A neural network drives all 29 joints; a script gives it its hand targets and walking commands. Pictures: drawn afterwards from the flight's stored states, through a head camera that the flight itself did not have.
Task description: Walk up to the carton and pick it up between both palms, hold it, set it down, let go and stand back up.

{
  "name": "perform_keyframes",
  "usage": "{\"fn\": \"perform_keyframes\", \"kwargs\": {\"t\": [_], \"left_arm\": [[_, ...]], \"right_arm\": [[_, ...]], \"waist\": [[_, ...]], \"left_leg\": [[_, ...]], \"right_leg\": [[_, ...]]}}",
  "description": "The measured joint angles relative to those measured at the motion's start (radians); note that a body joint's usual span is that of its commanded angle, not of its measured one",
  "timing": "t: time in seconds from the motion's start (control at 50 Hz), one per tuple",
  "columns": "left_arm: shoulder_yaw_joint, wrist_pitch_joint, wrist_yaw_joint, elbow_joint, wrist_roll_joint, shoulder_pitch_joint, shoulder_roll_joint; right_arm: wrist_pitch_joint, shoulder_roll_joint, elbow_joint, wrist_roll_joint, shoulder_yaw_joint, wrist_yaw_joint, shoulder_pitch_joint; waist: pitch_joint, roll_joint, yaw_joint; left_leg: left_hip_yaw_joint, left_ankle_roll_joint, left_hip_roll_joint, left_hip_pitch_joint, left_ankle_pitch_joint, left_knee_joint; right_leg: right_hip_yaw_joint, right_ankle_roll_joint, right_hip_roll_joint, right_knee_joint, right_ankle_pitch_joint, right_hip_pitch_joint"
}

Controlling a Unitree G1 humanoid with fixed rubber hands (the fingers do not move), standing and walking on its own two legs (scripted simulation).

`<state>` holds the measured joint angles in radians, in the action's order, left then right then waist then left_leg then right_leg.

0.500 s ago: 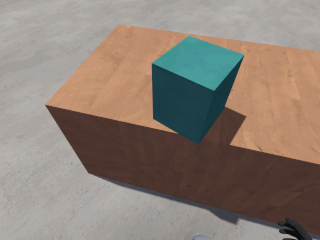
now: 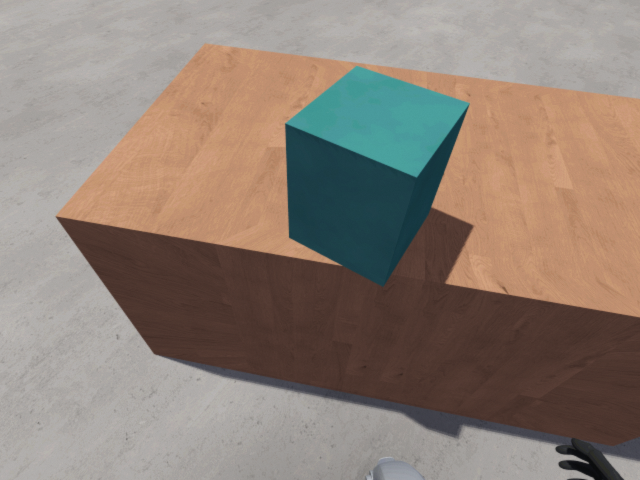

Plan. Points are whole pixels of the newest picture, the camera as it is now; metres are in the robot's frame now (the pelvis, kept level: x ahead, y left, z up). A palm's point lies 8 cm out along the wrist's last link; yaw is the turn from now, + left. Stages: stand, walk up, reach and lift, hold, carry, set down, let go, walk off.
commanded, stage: walk up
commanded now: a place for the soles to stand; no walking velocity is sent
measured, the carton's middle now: (370, 177) +0.59 -0.06 +0.03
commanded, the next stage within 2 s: none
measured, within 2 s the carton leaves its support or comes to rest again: neither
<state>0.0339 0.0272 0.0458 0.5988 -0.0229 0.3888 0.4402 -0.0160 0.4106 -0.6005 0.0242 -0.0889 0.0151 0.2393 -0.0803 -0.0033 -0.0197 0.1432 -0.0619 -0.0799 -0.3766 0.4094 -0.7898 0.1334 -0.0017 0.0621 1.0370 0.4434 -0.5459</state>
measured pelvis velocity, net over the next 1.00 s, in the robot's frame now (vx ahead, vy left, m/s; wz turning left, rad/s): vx -0.01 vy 0.00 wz -0.09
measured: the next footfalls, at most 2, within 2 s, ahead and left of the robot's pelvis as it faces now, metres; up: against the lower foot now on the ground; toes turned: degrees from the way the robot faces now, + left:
right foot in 0.34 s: +0.06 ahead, -0.17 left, +0.00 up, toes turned +2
right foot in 1.00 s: +0.04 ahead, -0.17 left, +0.00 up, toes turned -5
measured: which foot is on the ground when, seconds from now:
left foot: down 0.00-1.00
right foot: up 0.00-0.32, down 0.34-0.62, up 0.64-0.98, down 1.00-1.00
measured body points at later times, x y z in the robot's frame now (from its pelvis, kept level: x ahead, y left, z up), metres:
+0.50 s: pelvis +0.00 -0.02 -0.01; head +0.03 -0.02 +0.44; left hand +0.11 +0.30 -0.09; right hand +0.12 -0.35 -0.08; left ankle +0.01 +0.08 -0.70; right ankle +0.02 -0.17 -0.71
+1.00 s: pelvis -0.01 +0.00 -0.01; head +0.01 +0.01 +0.44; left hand +0.12 +0.31 -0.10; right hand +0.09 -0.34 -0.08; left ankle +0.01 +0.09 -0.71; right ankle +0.00 -0.15 -0.71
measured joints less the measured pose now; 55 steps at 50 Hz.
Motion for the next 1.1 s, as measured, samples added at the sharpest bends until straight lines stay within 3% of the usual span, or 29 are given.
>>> {"fn": "perform_keyframes", "kwargs": {"t": [0.2,0.34,0.42,0.48,0.56,0.62,0.74,0.88,0.98,1.0,1.1], "left_arm": [[0.0,-0.009,0.0,-0.001,0.0,0.001,0.001],[0.0,0.014,-0.001,-0.002,0.0,0.009,0.003],[0.0,0.036,0.0,-0.001,0.0,0.008,0.002],[0.0,0.044,0.002,-0.001,0.0,0.008,0.001],[0.0,0.046,0.002,0.0,0.0,0.007,0.001],[0.0,0.03,0.002,0.0,0.0,-0.013,0.001],[0.0,0.015,0.006,0.0,0.0,-0.027,0.001],[0.0,0.011,0.006,-0.001,0.0,-0.026,0.001],[0.0,0.016,0.006,-0.001,0.0,-0.018,0.002],[0.0,0.023,0.006,-0.001,0.0,-0.012,0.003],[0.0,0.038,0.006,-0.001,0.0,-0.011,0.002]], "right_arm": [[0.004,0.0,0.0,0.0,0.0,0.003,0.0],[0.029,-0.001,-0.001,0.0,0.0,0.017,0.0],[0.054,0.0,-0.001,0.0,0.006,0.016,-0.001],[0.05,0.0,0.0,0.0,0.006,0.016,-0.004],[0.045,0.0,0.0,0.0,0.006,0.016,-0.004],[0.025,0.0,0.0,0.0,0.007,0.014,-0.002],[0.001,0.0,0.0,0.0,0.007,0.003,0.008],[0.008,0.0,0.0,0.0,0.007,0.001,0.008],[0.027,-0.001,0.0,0.0,0.007,0.008,0.008],[0.03,-0.001,-0.001,0.0,0.007,0.008,0.008],[0.05,0.0,0.0,0.0,0.009,0.009,0.006]], "waist": [[0.001,-0.004,-0.001],[0.005,-0.006,0.0],[-0.007,0.016,0.006],[-0.011,0.017,0.007],[-0.012,0.017,0.007],[-0.021,0.013,0.002],[-0.006,0.011,-0.008],[-0.011,0.008,-0.008],[-0.004,0.007,-0.008],[-0.003,0.008,-0.007],[-0.01,0.015,-0.002]], "left_leg": [[0.007,-0.001,-0.017,0.008,-0.009,0.015],[0.026,0.004,-0.016,0.004,0.013,-0.02],[0.013,0.005,-0.022,-0.014,0.148,-0.12],[0.007,0.005,-0.017,-0.015,0.182,-0.122],[-0.002,0.005,-0.017,-0.015,0.177,-0.119],[0.002,0.007,-0.01,-0.013,0.017,-0.069],[0.004,0.007,-0.026,-0.006,0.025,-0.034],[0.005,0.006,-0.031,-0.007,0.013,-0.032],[0.009,0.009,-0.03,-0.008,0.015,-0.046],[0.009,0.011,-0.031,-0.013,0.026,-0.069],[0.003,0.012,-0.03,-0.018,0.176,-0.132]], "right_leg": [[-0.021,0.0,-0.048,-0.003,-0.015,-0.015],[-0.069,-0.002,-0.046,-0.284,-0.069,0.166],[-0.068,0.009,-0.029,-0.252,-0.056,0.174],[-0.052,0.002,-0.03,-0.255,-0.062,0.171],[-0.034,0.002,-0.03,-0.248,-0.065,0.153],[-0.026,0.0,-0.034,-0.214,-0.074,0.125],[-0.027,-0.001,-0.015,-0.009,0.026,0.006],[-0.051,-0.001,-0.035,-0.027,0.019,0.003],[-0.093,-0.002,-0.033,-0.212,-0.051,0.134],[-0.092,-0.007,-0.031,-0.265,-0.055,0.173],[-0.088,-0.008,-0.031,-0.225,-0.053,0.164]]}}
